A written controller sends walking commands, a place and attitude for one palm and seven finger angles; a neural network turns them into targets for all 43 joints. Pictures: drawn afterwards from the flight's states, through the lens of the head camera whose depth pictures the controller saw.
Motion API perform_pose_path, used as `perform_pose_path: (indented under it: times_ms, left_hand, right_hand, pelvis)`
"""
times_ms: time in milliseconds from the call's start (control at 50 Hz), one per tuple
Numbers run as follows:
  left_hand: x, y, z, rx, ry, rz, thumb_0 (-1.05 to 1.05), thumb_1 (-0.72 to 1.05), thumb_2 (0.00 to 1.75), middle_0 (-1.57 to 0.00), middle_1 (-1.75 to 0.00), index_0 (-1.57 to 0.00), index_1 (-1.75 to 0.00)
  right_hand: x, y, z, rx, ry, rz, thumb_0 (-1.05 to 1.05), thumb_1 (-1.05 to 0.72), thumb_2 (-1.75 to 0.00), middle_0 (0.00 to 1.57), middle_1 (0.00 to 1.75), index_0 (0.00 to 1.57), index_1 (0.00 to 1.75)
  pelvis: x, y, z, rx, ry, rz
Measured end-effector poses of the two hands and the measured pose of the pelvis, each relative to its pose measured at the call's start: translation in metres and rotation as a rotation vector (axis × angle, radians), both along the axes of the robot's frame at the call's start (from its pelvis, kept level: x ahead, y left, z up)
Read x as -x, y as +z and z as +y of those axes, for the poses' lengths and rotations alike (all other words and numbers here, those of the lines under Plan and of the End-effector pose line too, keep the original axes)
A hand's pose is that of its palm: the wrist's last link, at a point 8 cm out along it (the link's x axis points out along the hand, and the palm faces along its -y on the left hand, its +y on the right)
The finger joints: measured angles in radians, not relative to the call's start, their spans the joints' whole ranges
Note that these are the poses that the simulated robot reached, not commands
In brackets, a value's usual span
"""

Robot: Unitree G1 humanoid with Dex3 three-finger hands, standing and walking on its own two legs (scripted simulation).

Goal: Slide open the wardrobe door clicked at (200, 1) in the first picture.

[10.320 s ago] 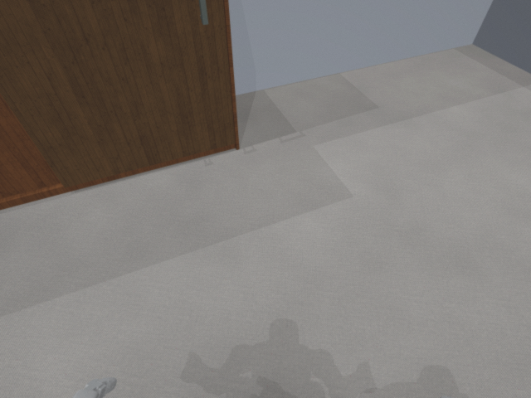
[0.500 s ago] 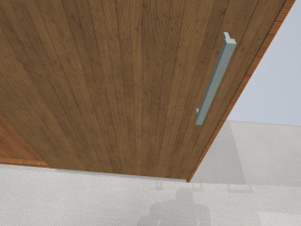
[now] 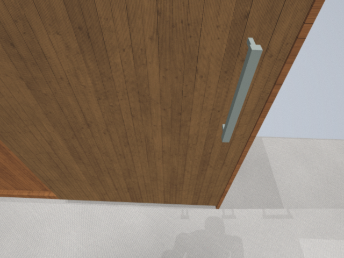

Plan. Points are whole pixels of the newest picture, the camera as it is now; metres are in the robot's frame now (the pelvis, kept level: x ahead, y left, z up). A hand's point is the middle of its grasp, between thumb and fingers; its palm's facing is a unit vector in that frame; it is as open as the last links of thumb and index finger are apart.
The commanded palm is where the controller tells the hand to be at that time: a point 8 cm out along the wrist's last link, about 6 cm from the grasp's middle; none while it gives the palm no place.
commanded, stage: come to a stop and stand still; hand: right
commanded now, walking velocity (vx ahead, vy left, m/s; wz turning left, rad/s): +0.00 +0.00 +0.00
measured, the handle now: (236, 98) +0.49 -0.14 +0.11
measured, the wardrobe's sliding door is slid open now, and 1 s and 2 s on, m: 0.00 0.00 0.00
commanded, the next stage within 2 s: look again from close up in 0.56 s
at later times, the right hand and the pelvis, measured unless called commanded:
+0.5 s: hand out of the picture -0.06 -0.22 -0.18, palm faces +0.03 +0.98 -0.20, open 7.4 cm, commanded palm none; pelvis -0.04 -0.04 -0.01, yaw +0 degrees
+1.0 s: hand out of the picture -0.03 -0.22 -0.18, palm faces +0.03 +0.99 -0.11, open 7.4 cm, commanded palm none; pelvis -0.02 -0.07 +0.00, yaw +0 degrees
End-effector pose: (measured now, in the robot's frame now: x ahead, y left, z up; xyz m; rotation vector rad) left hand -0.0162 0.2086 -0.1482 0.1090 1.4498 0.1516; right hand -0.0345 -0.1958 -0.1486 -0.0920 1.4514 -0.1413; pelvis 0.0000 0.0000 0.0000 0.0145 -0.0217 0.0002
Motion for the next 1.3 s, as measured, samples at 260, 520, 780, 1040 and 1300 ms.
perform_pose_path:
  times_ms: [260, 520, 780, 1040, 1300]
  left_hand:
    - [-0.012, 0.008, -0.017, -0.07, -0.03, -0.196, 0.01, 0.93, 0.9, -0.2, -0.3, -0.2, -0.3]
    - [0.023, 0.002, -0.015, -0.061, -0.022, -0.122, 0.01, 0.91, 0.9, -0.2, -0.3, -0.21, -0.3]
    - [0.012, 0.011, -0.046, -0.072, -0.046, -0.095, 0.01, 0.93, 0.9, -0.2, -0.3, -0.2, -0.3]
    - [0.018, 0.009, -0.07, -0.036, -0.013, -0.05, 0.02, 0.93, 0.9, -0.2, -0.3, -0.21, -0.3]
    - [0.022, 0.005, -0.077, -0.012, -0.004, -0.035, 0.01, 0.92, 0.9, -0.2, -0.3, -0.2, -0.3]
  right_hand:
    - [-0.004, -0.011, -0.055, 0.018, 0.03, -0.125, 0.01, -0.9, -0.9, 0.2, 0.3, 0.2, 0.3]
    - [0.04, -0.003, -0.075, 0.054, 0.006, -0.06, 0.01, -0.91, -0.9, 0.2, 0.3, 0.2, 0.3]
    - [0.058, -0.016, -0.055, -0.06, -0.04, 0.04, 0.01, -0.9, -0.9, 0.2, 0.3, 0.2, 0.3]
    - [0.0, -0.008, -0.078, -0.021, 0.018, -0.046, 0.01, -0.91, -0.9, 0.2, 0.3, 0.2, 0.3]
    - [-0.003, -0.003, -0.089, 0.012, 0.024, -0.05, 0.01, -0.91, -0.9, 0.2, 0.3, 0.2, 0.3]
  pelvis:
    - [0.027, -0.008, -0.037, -0.005, -0.004, -0.041]
    - [0.044, -0.009, -0.04, -0.006, -0.005, -0.008]
    - [0.027, -0.007, -0.059, -0.013, -0.01, 0.007]
    - [0.017, -0.001, -0.072, 0.003, -0.001, 0.007]
    - [0.017, -0.001, -0.075, 0.006, 0.004, -0.003]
